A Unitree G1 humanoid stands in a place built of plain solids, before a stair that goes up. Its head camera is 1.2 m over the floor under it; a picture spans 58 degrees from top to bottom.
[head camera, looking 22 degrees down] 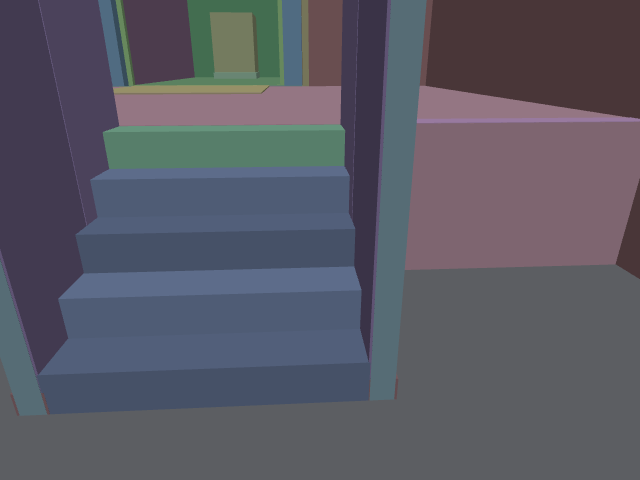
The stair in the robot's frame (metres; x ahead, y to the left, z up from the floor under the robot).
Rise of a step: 0.18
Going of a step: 0.22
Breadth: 1.20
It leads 3 degrees to the left of straight ahead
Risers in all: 5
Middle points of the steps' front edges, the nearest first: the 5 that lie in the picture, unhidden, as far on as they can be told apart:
1.28 0.41 0.18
1.50 0.42 0.36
1.73 0.44 0.54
1.95 0.45 0.72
2.18 0.46 0.90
